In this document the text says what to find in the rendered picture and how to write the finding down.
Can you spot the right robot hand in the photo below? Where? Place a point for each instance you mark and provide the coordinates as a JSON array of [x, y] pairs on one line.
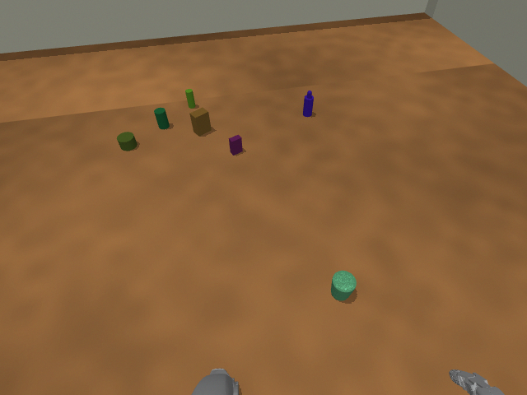
[[473, 383]]

